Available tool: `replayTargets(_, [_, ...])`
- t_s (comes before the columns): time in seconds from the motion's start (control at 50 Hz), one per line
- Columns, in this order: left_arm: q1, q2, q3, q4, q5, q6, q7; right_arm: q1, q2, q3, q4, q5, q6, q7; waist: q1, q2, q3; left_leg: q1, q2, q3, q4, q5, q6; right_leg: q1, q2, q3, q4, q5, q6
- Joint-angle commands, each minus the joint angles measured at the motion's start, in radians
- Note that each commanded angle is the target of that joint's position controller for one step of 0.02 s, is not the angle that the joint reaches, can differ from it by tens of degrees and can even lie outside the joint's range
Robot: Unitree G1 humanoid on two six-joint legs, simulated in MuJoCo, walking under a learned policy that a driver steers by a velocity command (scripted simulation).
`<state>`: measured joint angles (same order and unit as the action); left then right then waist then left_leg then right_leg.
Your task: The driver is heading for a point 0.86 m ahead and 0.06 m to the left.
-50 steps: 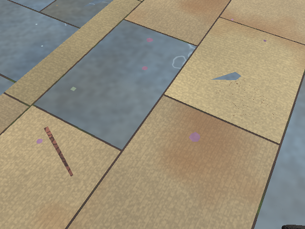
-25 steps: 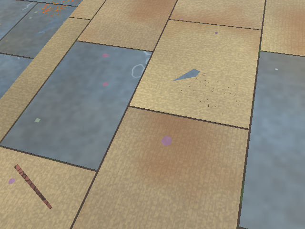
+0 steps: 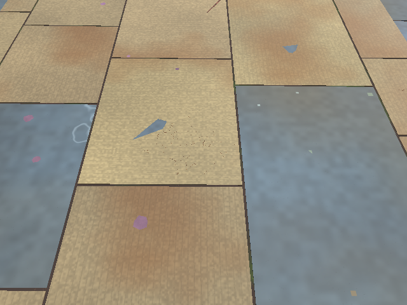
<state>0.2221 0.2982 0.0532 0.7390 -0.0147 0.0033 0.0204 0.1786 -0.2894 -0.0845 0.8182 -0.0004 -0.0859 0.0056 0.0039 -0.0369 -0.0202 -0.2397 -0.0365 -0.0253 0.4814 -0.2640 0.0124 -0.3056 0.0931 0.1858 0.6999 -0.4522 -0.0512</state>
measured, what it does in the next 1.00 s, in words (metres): walks ahead: right foot, then left foot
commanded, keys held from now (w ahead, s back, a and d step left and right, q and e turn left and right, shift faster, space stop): w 1.00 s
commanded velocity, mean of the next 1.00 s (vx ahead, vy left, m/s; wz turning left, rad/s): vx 0.46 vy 0.00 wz -0.07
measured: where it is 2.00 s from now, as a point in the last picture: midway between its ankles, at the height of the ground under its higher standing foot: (221, 214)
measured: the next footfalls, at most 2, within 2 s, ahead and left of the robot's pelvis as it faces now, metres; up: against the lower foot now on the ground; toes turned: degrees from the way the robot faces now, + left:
right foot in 0.38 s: +0.31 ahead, -0.16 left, +0.00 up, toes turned -3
left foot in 0.90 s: +0.63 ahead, +0.07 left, +0.00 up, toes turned +0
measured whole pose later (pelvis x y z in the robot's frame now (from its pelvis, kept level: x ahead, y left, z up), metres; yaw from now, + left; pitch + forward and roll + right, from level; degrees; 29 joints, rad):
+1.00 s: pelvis +0.51 -0.02 -0.01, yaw -1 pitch +2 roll +0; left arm 0.35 0.30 0.05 0.84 -0.03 -0.07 0.00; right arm 0.13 -0.28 -0.04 0.75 0.00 -0.09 0.04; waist 0.02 -0.02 0.04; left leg -0.42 -0.02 0.05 0.54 -0.15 0.06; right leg -0.30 -0.01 0.05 1.13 -0.44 -0.03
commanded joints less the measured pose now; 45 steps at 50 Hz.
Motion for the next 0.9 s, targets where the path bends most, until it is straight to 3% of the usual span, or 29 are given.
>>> replayTargets(0.02, [-0.088,0.158,0.035,-0.118,-0.021,-0.051,0.0,0.127,-0.171,-0.037,-0.012,0.0,-0.025,0.003,-0.053,0.192,0.13,0.248,0.415,-0.618,-0.313,-0.463,0.263,-0.538,-0.069,0.006,0.34,-0.095,0.007])
replayTargets(0.04, [-0.073,0.151,0.037,-0.099,-0.014,-0.056,-0.006,0.106,-0.136,-0.025,-0.018,0.01,-0.025,-0.001,-0.041,0.187,0.135,0.26,0.358,-0.525,-0.314,-0.408,0.225,-0.55,-0.087,-0.012,0.357,-0.018,0.014])
replayTargets(0.1, [-0.121,0.101,0.028,-0.11,0.007,-0.076,-0.026,0.119,-0.117,-0.01,-0.016,0.009,-0.018,-0.012,-0.053,0.166,0.107,0.254,0.281,-0.335,-0.338,-0.142,0.177,-0.521,-0.146,-0.097,0.298,0.172,0.042])
replayTargets(0.2, [-0.232,0.012,-0.005,-0.153,0.001,-0.087,-0.044,0.174,-0.144,-0.01,0.002,0.017,-0.005,-0.016,-0.095,0.165,0.095,0.161,0.219,-0.137,-0.347,0.138,0.167,-0.342,-0.139,-0.199,0.007,0.337,0.079])
replayTargets(0.26, [-0.268,0.03,-0.002,-0.171,-0.009,-0.089,-0.056,0.221,-0.171,-0.012,0.016,0.025,0.003,-0.01,-0.106,0.17,0.1,0.151,0.249,-0.123,-0.335,0.19,0.165,-0.244,-0.117,-0.221,-0.1,0.371,0.067])
replayTargets(0.3, [-0.26,0.053,0.006,-0.179,-0.014,-0.09,-0.063,0.225,-0.179,-0.013,0.022,0.032,0.01,-0.009,-0.081,0.179,0.106,0.183,0.286,-0.132,-0.314,0.251,0.153,-0.206,-0.114,-0.212,-0.146,0.361,0.035])
replayTargets(0.34, [-0.155,0.094,0.027,-0.155,-0.011,-0.089,-0.06,0.205,-0.194,-0.015,0.022,0.034,0.018,-0.012,0.0,0.175,0.049,0.199,0.279,-0.088,-0.191,0.521,0.122,-0.039,-0.082,-0.233,-0.196,0.353,-0.009])
replayTargets(0.36, [-0.02,0.131,0.05,-0.113,-0.008,-0.085,-0.052,0.21,-0.179,-0.009,0.021,0.03,0.021,-0.014,0.067,0.147,-0.037,0.165,0.235,-0.039,-0.022,0.658,0.098,0.15,-0.063,-0.246,-0.215,0.353,-0.039])
replayTargets(0.38, [0.154,0.179,0.069,-0.078,-0.003,-0.079,-0.04,0.201,-0.141,0.008,0.002,0.011,0.018,-0.016,0.147,0.092,-0.165,-0.001,0.195,-0.005,0.234,0.527,0.063,0.427,-0.176,-0.13,-0.182,0.326,-0.087])
replayTargets(0.4, [0.25,0.289,0.089,-0.057,0.018,-0.074,-0.038,0.293,-0.02,0.045,-0.038,0.007,0.001,-0.015,0.112,-0.211,-0.324,-0.351,0.032,0.039,0.638,-0.003,-0.007,0.727,-0.455,0.367,-0.285,0.081,-0.239])
replayTargets(0.42, [0.25,0.202,0.064,-0.054,0.012,-0.076,-0.043,0.26,-0.09,0.031,-0.025,0.023,-0.02,-0.011,0.126,-0.211,-0.336,-0.455,0.029,-0.095,0.772,-0.286,0.004,0.687,-0.482,0.574,-0.421,-0.035,-0.257])
replayTargets(0.44, [0.166,0.157,0.045,-0.057,0.008,-0.078,-0.044,0.18,-0.153,0.01,-0.051,0.048,-0.029,-0.002,0.105,-0.157,-0.164,-0.544,0.088,-0.079,0.821,-0.225,0.021,0.565,-0.454,0.428,-0.431,-0.032,-0.217])
replayTargets(0.46, [0.104,0.132,0.036,-0.066,0.009,-0.079,-0.045,0.127,-0.145,0.014,-0.06,0.045,-0.032,-0.001,0.08,-0.084,-0.078,-0.525,0.133,-0.053,0.789,-0.137,0.03,0.43,-0.408,0.298,-0.444,0.061,-0.196])
replayTargets(0.48, [0.053,0.111,0.029,-0.068,0.015,-0.08,-0.048,0.105,-0.13,0.014,-0.061,0.027,-0.03,-0.002,0.05,-0.043,-0.019,-0.497,0.159,-0.042,0.731,-0.074,0.027,0.316,-0.365,0.209,-0.471,0.157,-0.186])
replayTargets(0.5, [0.018,0.09,0.023,-0.072,0.025,-0.085,-0.05,0.119,-0.12,0.011,-0.055,0.019,-0.021,-0.002,0.015,-0.055,0.004,-0.439,0.185,-0.049,0.691,-0.027,0.024,0.234,-0.331,0.144,-0.501,0.235,-0.176])
replayTargets(0.56, [-0.001,0.092,0.027,-0.055,0.014,-0.105,-0.05,0.136,-0.076,0.02,-0.048,0.012,0.008,-0.001,-0.027,-0.054,0.026,-0.395,0.195,-0.034,0.62,0.04,-0.005,0.136,-0.308,0.04,-0.567,0.365,-0.195])
replayTargets(0.62, [0.033,0.113,0.033,-0.025,0.013,-0.111,-0.041,0.03,-0.069,0.025,-0.086,-0.001,0.012,-0.003,-0.011,-0.013,0.068,-0.455,0.196,-0.03,0.45,0.186,-0.032,0.135,-0.295,-0.03,-0.594,0.44,-0.196])
replayTargets(0.7, [0.096,0.143,0.04,0.006,0.003,-0.101,-0.027,-0.127,-0.043,0.042,-0.126,0.007,-0.007,0.017,0.046,-0.003,0.096,-0.382,0.145,0.017,0.178,0.389,-0.029,0.137,-0.265,-0.114,-0.601,0.441,-0.159])
replayTargets(0.78, [0.171,0.159,0.046,0.052,-0.008,-0.082,-0.023,-0.222,-0.06,0.042,-0.169,0.016,-0.015,0.038,0.07,-0.002,0.112,-0.408,0.121,0.003,0.063,0.363,0.003,0.285,-0.325,-0.1,-0.549,0.464,-0.146])
replayTargets(0.84, [0.175,0.173,0.052,0.069,-0.008,-0.063,-0.016,-0.196,-0.09,0.032,-0.174,0.013,-0.017,0.048,0.035,-0.028,0.076,-0.346,0.09,0.021,0.024,0.237,0.042,0.388,-0.353,-0.096,-0.455,0.648,-0.117])
replayTargets(0.86, [0.163,0.183,0.054,0.069,-0.006,-0.057,-0.013,-0.134,-0.113,0.02,-0.161,0.013,-0.017,0.045,-0.003,-0.046,0.03,-0.247,0.057,0.051,0.017,0.2,0.061,0.4,-0.338,-0.109,-0.37,0.821,-0.103])
replayTargets(0.88, [0.154,0.171,0.047,0.068,-0.001,-0.05,-0.01,0.007,-0.151,-0.003,-0.121,0.011,-0.016,0.037,-0.077,-0.037,-0.062,-0.051,0.027,0.081,0.002,0.21,0.091,0.367,-0.291,-0.148,-0.195,0.945,-0.077])
replayTargets(0.9, [0.165,0.13,0.027,0.047,0.016,-0.049,-0.006,0.184,-0.214,-0.023,-0.085,0.003,-0.012,0.026,-0.143,0.021,-0.212,0.262,0.153,-0.05,0.06,0.258,0.146,0.185,-0.241,-0.182,0.081,0.756,-0.042])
